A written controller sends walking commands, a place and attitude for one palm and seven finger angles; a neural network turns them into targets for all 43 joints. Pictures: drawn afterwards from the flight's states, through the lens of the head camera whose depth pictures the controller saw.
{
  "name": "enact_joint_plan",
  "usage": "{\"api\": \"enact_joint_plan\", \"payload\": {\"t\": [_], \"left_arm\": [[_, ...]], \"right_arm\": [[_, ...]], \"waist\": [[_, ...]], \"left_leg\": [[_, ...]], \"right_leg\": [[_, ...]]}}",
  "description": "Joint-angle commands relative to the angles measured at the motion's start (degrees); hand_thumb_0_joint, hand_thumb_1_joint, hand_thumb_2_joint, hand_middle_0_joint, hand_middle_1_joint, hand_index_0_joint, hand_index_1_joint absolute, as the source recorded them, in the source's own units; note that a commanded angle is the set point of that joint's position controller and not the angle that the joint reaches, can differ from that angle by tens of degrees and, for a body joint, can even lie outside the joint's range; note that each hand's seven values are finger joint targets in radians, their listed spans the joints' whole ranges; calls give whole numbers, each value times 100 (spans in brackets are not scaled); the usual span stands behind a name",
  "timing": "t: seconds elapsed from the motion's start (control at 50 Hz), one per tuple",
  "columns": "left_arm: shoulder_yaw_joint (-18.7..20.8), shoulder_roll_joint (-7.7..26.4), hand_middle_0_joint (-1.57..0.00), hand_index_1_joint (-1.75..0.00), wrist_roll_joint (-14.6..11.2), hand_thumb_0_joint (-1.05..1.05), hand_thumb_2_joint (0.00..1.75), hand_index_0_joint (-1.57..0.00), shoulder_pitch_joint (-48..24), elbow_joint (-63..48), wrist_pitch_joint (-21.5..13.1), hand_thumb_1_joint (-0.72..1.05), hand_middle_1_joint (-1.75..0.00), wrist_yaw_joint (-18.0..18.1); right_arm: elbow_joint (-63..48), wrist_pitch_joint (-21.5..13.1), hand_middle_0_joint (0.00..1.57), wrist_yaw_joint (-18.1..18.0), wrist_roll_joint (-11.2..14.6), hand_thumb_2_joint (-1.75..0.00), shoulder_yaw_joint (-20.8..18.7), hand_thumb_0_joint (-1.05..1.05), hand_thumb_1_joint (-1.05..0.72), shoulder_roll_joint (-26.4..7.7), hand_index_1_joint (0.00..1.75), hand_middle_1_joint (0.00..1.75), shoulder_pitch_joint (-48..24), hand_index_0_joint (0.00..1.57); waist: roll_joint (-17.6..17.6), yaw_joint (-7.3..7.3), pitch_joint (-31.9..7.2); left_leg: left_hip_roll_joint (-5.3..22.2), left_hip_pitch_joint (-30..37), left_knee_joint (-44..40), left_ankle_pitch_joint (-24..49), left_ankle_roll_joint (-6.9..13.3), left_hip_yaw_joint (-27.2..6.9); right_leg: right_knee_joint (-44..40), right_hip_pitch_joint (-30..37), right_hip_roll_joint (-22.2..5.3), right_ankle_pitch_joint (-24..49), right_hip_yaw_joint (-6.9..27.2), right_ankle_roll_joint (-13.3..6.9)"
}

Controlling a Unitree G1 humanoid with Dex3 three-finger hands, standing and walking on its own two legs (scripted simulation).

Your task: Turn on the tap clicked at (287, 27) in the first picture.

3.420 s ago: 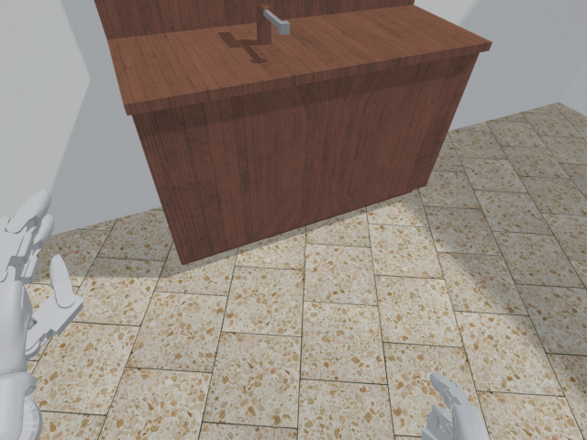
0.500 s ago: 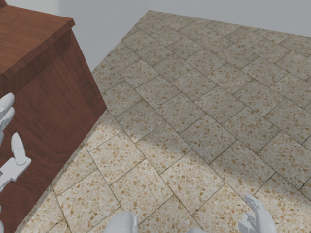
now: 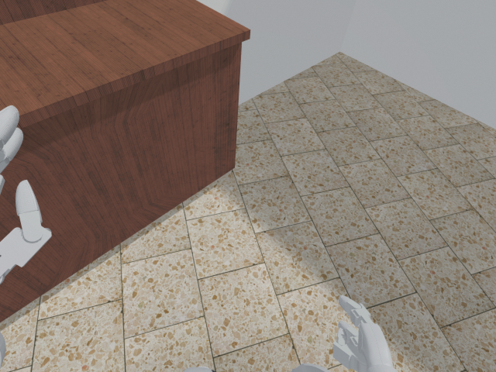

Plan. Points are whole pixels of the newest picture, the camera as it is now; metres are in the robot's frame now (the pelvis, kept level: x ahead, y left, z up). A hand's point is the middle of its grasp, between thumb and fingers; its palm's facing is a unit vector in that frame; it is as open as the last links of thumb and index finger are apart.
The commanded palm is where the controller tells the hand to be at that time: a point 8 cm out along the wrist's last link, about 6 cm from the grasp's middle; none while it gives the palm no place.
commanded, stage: turn to face it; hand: left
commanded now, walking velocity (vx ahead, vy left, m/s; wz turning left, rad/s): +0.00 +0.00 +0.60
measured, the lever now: out of the picture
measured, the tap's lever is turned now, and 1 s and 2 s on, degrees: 0 0 0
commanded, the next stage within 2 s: take the last steps up to it in 0.62 s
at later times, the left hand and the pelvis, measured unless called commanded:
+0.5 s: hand out of the picture +0.08 +0.25 +0.18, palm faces +0.60 -0.66 -0.45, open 7.4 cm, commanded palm +0.01 +0.28 +0.18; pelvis -0.07 -0.04 +0.00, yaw +16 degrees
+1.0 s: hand out of the picture -0.05 +0.24 +0.17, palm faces +0.76 -0.52 -0.40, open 7.4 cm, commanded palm -0.11 +0.25 +0.18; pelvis -0.13 -0.07 -0.01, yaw +25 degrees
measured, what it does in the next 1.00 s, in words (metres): walks backwards, turning left: right foot, then left foot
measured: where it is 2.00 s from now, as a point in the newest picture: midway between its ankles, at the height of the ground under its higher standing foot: outside the picture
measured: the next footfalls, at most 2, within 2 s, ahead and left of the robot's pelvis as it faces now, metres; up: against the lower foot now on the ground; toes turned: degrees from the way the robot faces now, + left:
right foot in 0.18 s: -0.03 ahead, -0.13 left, +0.00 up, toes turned +1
left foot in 0.56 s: -0.08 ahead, +0.09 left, +0.00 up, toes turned +25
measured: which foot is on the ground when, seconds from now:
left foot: down 0.00-0.18, up 0.20-0.54, down 0.56-0.96, up 0.98-1.00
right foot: up 0.00-0.16, down 0.18-0.56, up 0.58-0.94, down 0.96-1.00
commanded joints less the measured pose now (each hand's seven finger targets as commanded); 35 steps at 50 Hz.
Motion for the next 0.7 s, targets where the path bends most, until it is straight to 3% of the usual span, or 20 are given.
{"api": "enact_joint_plan", "payload": {"t": [0.0,0.08,0.12,0.14,0.16,0.18,0.2,0.22,0.26,0.32,0.42,0.48,0.5,0.52,0.54,0.56,0.58,0.62,0.66,0.68], "left_arm": [[402,363,-20,-30,-108,0,90,-20,-27,-330,-54,90,-30,44],[250,372,-20,-30,-101,0,90,-20,-319,-109,111,90,-30,40],[232,431,-20,-30,-39,0,90,-20,-537,-234,154,90,-30,40],[243,568,-20,-30,22,0,90,-20,-627,-371,188,90,-30,56],[394,953,-20,-30,35,0,90,-20,-781,-542,242,90,-30,113],[445,1088,-20,-30,-69,0,90,-20,-1096,-571,181,90,-30,157],[432,996,-20,-30,-39,0,90,-20,-1216,-691,117,90,-30,204],[366,808,-20,-30,9,0,90,-20,-818,-344,155,90,-30,137],[591,954,-20,-30,-25,0,90,-20,-532,-202,110,90,-30,100],[700,899,-20,-30,40,0,90,-20,-294,150,-36,90,-30,158],[600,655,-20,-30,36,0,90,-20,27,198,-72,90,-30,278],[435,530,-20,-30,30,0,90,-20,-19,-46,-76,90,-30,315],[418,542,-20,-30,21,0,90,-20,-103,-154,-83,90,-30,330],[360,565,-20,-30,-17,0,90,-20,-217,-358,-131,90,-30,330],[315,597,-20,-30,-74,0,90,-20,-266,-727,-220,90,-30,315],[377,767,-20,-30,80,0,90,-20,-264,-742,-359,90,-30,274],[318,651,-20,-30,177,0,90,-20,-211,-476,-400,90,-30,212],[458,864,-20,-30,183,0,90,-20,-461,-952,-373,90,-30,204],[505,887,-20,-30,191,0,90,-20,-573,-1327,-394,90,-30,218],[395,725,-20,-30,139,0,90,-20,-448,-1224,-370,90,-30,198]], "right_arm": [[-617,-259,20,-123,37,-90,-492,0,-90,-1158,30,30,-127,20],[-631,-237,20,-169,-7,-90,-405,0,-90,-1106,30,30,-222,20],[-657,-218,20,-142,-23,-90,-378,0,-90,-1061,30,30,-276,20],[-687,-190,20,-128,-13,-90,-364,0,-90,-935,30,30,-261,20],[-742,-117,20,-150,-30,-90,-336,0,-90,-774,30,30,-418,20],[-645,-194,20,-224,-81,-90,-370,0,-90,-1033,30,30,-630,20],[-546,-219,20,-217,-131,-90,-349,0,-90,-1016,30,30,-565,20],[-554,-201,20,-191,-95,-90,-395,0,-90,-984,30,30,-458,20],[-590,-125,20,-301,-9,-90,-369,0,-90,-933,30,30,-687,20],[-636,-61,20,-459,-69,-90,-373,0,-90,-914,30,30,-556,20],[-787,-39,20,-455,-115,-90,-405,0,-90,-939,30,30,-305,20],[-825,5,20,-421,-94,-90,-448,0,-90,-988,30,30,-120,20],[-822,46,20,-432,-87,-90,-486,0,-90,-1020,30,30,-29,20],[-876,64,20,-437,-74,-90,-519,0,-90,-1100,30,30,-20,20],[-974,4,20,-414,-63,-90,-572,0,-90,-1318,30,30,-115,20],[-899,-56,20,-330,-61,-90,-559,0,-90,-1285,30,30,42,20],[-787,-135,20,-215,-66,-90,-534,0,-90,-1237,30,30,38,20],[-676,-192,20,-165,-79,-90,-560,0,-90,-1281,30,30,-151,20],[-644,-295,20,-94,-39,-90,-561,0,-90,-1264,30,30,-174,20],[-650,-332,20,-85,-36,-90,-525,0,-90,-1222,30,30,-216,20]], "waist": [[1325,-206,-895],[1260,-81,-864],[1024,63,-918],[239,71,-949],[-1241,121,-715],[-1118,121,-406],[-678,40,-772],[-803,-102,-750],[-887,-78,-611],[-766,13,-641],[-1218,179,-1082],[-1251,-7,-1409],[-990,-164,-1592],[-419,-288,-1708],[1087,-224,-1643],[1594,-96,-1518],[1096,-110,-1216],[1154,-122,-1000],[1358,-66,-915],[1471,-86,-814]], "left_leg": [[1023,325,-1533,-962,531,-1298],[838,90,-1802,-1774,446,-1472],[480,-364,-1349,-2034,197,-1131],[115,-749,-198,-2189,-46,-702],[-484,-1419,1803,-2093,-422,139],[-427,-1604,3321,-2067,-536,65],[-290,-1461,3910,-1781,-564,-8],[-228,-1396,4137,-1378,-600,35],[-89,-1441,3957,-1264,-667,252],[-29,-1190,2749,-1460,-560,648],[-157,-688,1164,-1659,-388,1111],[-304,63,30,-1087,-315,1161],[-355,788,-506,-386,-258,1191],[85,1615,-635,1034,-101,779],[1399,2510,-613,3983,506,-898],[2170,2663,-533,5461,1054,-1813],[2084,2518,-519,5187,1086,-1581],[1748,1623,-686,3487,978,-1183],[1255,1203,-823,2484,703,-475],[1136,827,-958,2032,618,-366]], "right_leg": [[-747,502,303,-199,-131,22],[-2214,1407,543,-568,-270,-121],[-3666,2238,386,-162,-186,-364],[-4510,2405,-456,-38,552,-720],[-5140,2087,-2016,-451,2242,-1261],[-5163,1290,-2556,449,2463,-1371],[-4784,1423,-2320,1530,1490,-1278],[-4530,1375,-1855,1756,901,-1052],[-4244,1622,-1543,3035,152,-978],[-3914,2105,-1561,4707,-63,-1021],[-3403,2736,-1647,5346,-34,-1136],[-2697,2720,-1554,5434,-230,-935],[-2111,2398,-1374,5354,-393,-704],[-1265,1708,-1042,4379,-604,-441],[-304,129,-328,1022,-595,-128],[488,-580,-144,-1316,-159,-169],[795,-920,-88,-1293,115,-257],[729,-705,-289,-616,226,-184],[228,-295,-169,44,17,-154],[93,-30,-79,153,-79,-124]]}}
